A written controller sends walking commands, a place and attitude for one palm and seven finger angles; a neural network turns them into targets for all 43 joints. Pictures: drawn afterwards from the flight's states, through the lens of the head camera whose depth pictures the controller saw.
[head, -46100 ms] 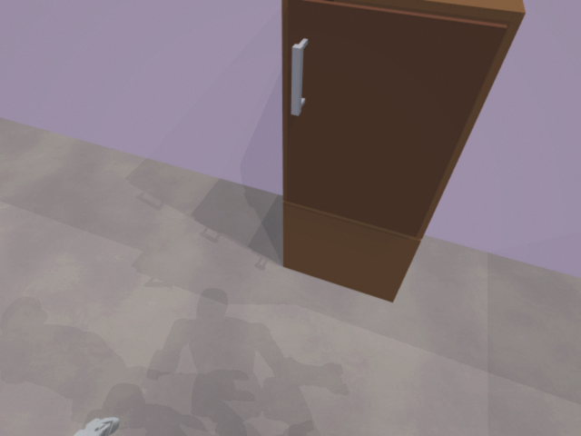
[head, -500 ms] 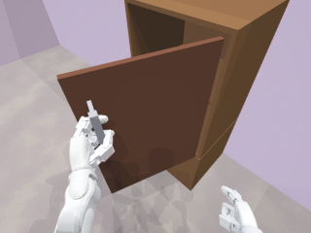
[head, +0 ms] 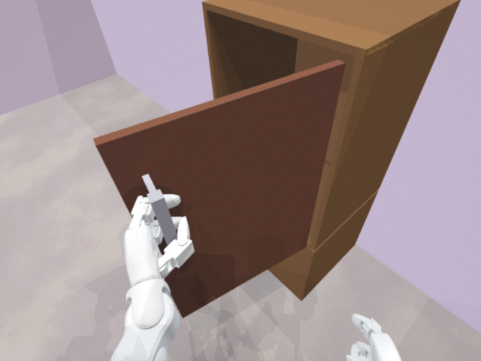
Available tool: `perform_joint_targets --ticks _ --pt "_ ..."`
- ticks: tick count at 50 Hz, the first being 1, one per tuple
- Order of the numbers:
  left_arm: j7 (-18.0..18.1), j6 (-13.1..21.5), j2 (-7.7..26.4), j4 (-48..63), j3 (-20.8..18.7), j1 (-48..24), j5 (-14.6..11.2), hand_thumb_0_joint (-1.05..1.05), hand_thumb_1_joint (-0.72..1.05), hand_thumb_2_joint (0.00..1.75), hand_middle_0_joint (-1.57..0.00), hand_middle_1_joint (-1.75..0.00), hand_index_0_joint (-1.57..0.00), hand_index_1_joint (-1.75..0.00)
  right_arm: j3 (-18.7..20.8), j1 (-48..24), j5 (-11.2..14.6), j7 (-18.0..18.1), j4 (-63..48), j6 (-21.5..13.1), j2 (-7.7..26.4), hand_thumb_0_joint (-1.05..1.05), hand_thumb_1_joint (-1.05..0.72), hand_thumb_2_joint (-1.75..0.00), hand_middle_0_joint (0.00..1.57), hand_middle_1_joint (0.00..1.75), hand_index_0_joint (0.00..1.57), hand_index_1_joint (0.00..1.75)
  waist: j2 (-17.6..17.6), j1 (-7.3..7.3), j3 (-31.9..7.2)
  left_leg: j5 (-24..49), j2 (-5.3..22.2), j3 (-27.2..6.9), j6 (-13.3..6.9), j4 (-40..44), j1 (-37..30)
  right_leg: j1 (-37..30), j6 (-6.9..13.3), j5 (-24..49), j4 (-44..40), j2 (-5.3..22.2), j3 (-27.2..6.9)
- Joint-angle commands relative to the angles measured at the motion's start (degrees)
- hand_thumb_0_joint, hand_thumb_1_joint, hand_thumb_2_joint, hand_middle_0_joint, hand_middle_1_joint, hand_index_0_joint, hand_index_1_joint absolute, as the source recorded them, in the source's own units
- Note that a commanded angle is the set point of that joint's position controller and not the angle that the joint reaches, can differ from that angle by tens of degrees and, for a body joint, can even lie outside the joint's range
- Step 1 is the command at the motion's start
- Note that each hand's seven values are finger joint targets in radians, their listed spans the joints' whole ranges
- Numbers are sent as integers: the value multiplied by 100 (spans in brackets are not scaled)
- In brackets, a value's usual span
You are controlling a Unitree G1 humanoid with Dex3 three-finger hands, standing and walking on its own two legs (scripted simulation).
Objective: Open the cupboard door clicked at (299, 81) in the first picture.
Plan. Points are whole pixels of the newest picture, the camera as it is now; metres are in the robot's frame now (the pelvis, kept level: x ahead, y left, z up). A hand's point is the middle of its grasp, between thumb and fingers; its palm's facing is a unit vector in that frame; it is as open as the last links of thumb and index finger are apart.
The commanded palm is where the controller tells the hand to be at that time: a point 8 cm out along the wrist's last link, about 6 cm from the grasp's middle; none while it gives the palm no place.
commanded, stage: open thumb and fingers to let go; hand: left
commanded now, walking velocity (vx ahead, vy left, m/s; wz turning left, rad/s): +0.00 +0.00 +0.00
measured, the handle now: (163, 220) +0.31 +0.15 +0.11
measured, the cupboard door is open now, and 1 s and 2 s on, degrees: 78 77 77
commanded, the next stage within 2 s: slide the hand sideways off the handle in 0.64 s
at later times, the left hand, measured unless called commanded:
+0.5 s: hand (175, 243) +0.26 +0.12 +0.12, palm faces +0.32 -0.95 +0.03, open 14.4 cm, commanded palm +0.21 +0.16 +0.10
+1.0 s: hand (166, 257) +0.24 +0.13 +0.12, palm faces -0.13 -0.99 -0.02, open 16.5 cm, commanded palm +0.21 +0.17 +0.10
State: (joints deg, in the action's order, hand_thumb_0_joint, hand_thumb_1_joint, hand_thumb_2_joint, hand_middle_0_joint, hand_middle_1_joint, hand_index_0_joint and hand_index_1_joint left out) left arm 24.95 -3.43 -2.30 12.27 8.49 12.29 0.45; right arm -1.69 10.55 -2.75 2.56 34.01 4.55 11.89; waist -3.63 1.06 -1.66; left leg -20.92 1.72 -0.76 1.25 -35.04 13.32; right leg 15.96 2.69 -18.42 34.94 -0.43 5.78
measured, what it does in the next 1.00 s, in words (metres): shifts its weight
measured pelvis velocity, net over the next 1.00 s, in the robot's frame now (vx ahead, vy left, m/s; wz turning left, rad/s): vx -0.03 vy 0.04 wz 0.00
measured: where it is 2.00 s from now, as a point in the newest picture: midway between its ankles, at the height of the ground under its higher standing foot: outside the picture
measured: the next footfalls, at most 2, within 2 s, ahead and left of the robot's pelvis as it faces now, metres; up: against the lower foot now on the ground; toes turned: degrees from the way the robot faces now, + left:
none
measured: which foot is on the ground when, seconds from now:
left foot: down 0.00-1.00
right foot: down 0.00-1.00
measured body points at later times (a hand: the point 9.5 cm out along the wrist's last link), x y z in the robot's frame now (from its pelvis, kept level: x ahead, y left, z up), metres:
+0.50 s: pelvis -0.02 +0.03 +0.00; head -0.04 +0.02 +0.45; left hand +0.23 +0.17 +0.12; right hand +0.18 -0.17 -0.08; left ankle -0.02 +0.14 -0.73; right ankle +0.01 -0.08 -0.73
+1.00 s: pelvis -0.03 +0.04 +0.00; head -0.05 +0.03 +0.45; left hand +0.24 +0.18 +0.12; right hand +0.15 -0.17 -0.08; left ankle -0.02 +0.14 -0.73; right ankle +0.01 -0.08 -0.73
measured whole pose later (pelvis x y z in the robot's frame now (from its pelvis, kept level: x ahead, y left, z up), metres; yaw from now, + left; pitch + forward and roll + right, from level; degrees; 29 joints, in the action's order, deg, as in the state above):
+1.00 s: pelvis -0.03 +0.04 +0.00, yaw +0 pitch -3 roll -1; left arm -1.9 -2.3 6.5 7.1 7.8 5.2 -6.8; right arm -4.1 12.4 1.0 2.9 31.9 0.7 12.3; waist -2.5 1.9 -0.8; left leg -19.6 -1.2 0.6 -1.8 -36.6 14.5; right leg 16.4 -0.3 -15.6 34.8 2.4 4.3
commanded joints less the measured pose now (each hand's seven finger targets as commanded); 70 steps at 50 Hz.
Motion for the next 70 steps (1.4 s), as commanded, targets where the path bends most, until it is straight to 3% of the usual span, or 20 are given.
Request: perform_joint_targets --ticks 1,2,11,19,31,37,38,39,40,42,45,47,49,50,52,55,57,60,65,70 --pt "-143 523 150 1190 -241 -1208 -106 0 20 60 -35 -127 -35 -127 119 -957 64 128 -1009 -439 315 0 -90 -90 20 30 20 30 822 91 -875 1302 -269 118 -267 281 51 -758 -216 1517 -914 335 -694" --pt "-154 532 19 1217 -97 -1248 -92 0 13 57 -35 -127 -35 -127 108 -972 52 118 -1012 -466 312 0 -90 -90 20 30 20 30 643 83 -846 1321 -274 131 -268 295 22 -713 -203 1490 -893 326 -658" --pt "-78 502 78 1002 -193 -1269 -32 0 -50 30 -30 -120 -30 -120 109 -992 57 69 -1004 -535 322 0 -90 -90 20 30 20 30 785 156 -696 1177 -252 126 -269 492 -9 -645 -157 961 -1012 285 -546" --pt "77 465 -375 1048 444 -1876 209 0 -50 30 -25 -90 -25 -90 100 -1020 52 -19 -983 -561 334 0 -90 -90 20 30 20 30 549 -5 -482 981 -179 -42 -227 591 -66 -259 -76 547 -835 193 -288" --pt "446 3 -691 525 628 -2252 413 0 -50 30 -15 -30 -15 -30 58 -1196 71 -98 -941 -239 276 0 -90 -90 20 30 20 30 639 97 -582 1042 -122 -156 -121 728 52 -264 12 540 -597 113 -100" --pt "535 -101 -650 474 518 -2444 338 0 -50 30 -15 -30 -15 -30 38 -1321 96 -110 -931 -96 254 0 -90 -90 20 30 20 30 665 122 -589 840 -142 -145 -110 738 135 -275 18 334 -645 109 -113" --pt "-667 143 -259 367 1595 -2411 803 0 -50 30 -15 -30 -15 -30 51 -831 70 -134 -808 -106 467 0 -90 -90 20 30 20 30 860 -433 -270 916 -109 -119 -219 640 -139 62 -23 614 -622 141 -319" --pt "-1281 399 277 627 1013 -2692 584 0 -50 30 -15 -30 -15 -30 76 -713 155 -56 -974 -152 435 0 -90 -90 20 30 20 30 781 -254 -627 928 -138 -105 -249 637 -46 -111 -5 756 -548 142 -282" --pt "-1658 540 548 640 876 -2601 498 0 -50 30 -15 -30 -15 -30 53 -665 172 14 -1010 -158 470 0 -90 -90 20 30 20 30 487 -158 -727 983 -166 -88 -246 644 -63 -229 32 850 -480 142 -322" --pt "-2297 690 506 715 984 -2698 244 0 -50 30 -15 -30 -15 -30 -2 -721 247 80 -1143 -283 417 0 -90 -90 20 30 20 30 340 -178 -766 936 -173 -121 -252 642 -114 -187 28 824 -459 145 -279" --pt "-3083 590 258 698 924 -2429 -557 0 -50 30 -15 -30 -15 -30 -61 -782 403 108 -1312 -595 455 0 -90 -90 20 30 20 30 218 -170 -667 777 -155 -214 -212 678 -52 -156 25 650 -460 89 -178" --pt "-3124 440 373 642 421 -1952 -958 0 -50 30 -15 -30 -15 -30 -59 -819 441 128 -1325 -773 489 0 -90 -90 20 30 20 30 539 -52 -551 509 -133 -256 -177 743 136 -117 -34 389 -529 54 -92" --pt "-2997 354 486 835 106 -1511 -1054 0 -50 30 -15 -30 -15 -30 -37 -799 442 95 -1372 -908 513 0 -90 -90 20 30 20 30 759 61 -599 569 -135 -225 -174 722 222 -170 -71 385 -540 58 -80" --pt "-2884 344 708 801 -108 -1295 -994 0 -50 30 -15 -30 -15 -30 -26 -767 440 57 -1333 -939 539 0 -90 -90 20 30 20 30 573 120 -494 563 -128 -211 -139 742 268 -152 -48 337 -516 65 -95" --pt "-2704 351 598 1070 -1 -1177 -845 0 -50 30 -15 -30 -15 -30 -12 -727 421 -15 -1397 -1001 505 0 -90 -90 20 30 20 30 586 93 -458 644 -111 -189 -133 742 275 -84 -59 395 -465 70 -88" --pt "-2493 367 1022 1199 -336 -772 -606 0 -50 30 -15 -30 -15 -30 32 -606 375 -69 -1404 -990 575 0 -90 -90 20 30 20 30 543 149 -413 762 -90 -133 -139 718 357 -137 -37 466 -437 74 -148" --pt "-2477 394 965 1472 -241 -740 -525 0 -50 30 -15 -30 -15 -30 23 -613 366 -88 -1494 -1011 529 0 -90 -90 20 30 20 30 477 99 -448 807 -104 -68 -175 652 316 -116 -52 542 -432 77 -185" --pt "-2482 528 1378 1760 -688 -484 -594 0 -50 30 -15 -30 -15 -30 31 -564 356 -45 -1495 -1051 554 0 -90 -90 20 30 20 30 360 147 -559 885 -124 -24 -192 573 341 -236 -42 649 -423 61 -241" --pt "-2697 815 1266 2118 -639 40 -819 0 -50 30 -15 -30 -15 -30 29 -429 387 -26 -1498 -1270 547 0 -90 -90 20 30 20 30 201 73 -666 1154 -126 5 -202 426 271 -221 -66 1041 -353 25 -207" --pt "-3013 864 1562 1910 -962 537 -959 0 -50 30 -15 -30 -15 -30 76 -304 403 31 -1409 -1433 638 0 -90 -90 20 30 20 30 522 7 -474 1049 -158 26 -250 270 488 -150 -128 1075 -416 41 -295"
